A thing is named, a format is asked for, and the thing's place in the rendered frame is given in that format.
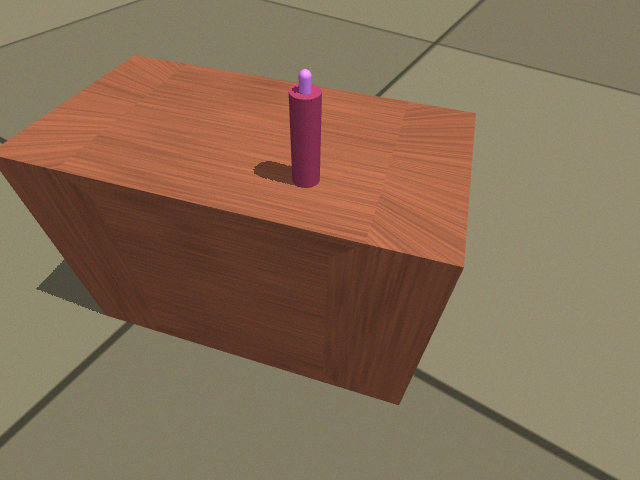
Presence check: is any bottle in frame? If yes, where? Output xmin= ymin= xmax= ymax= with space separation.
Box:
xmin=289 ymin=69 xmax=322 ymax=188

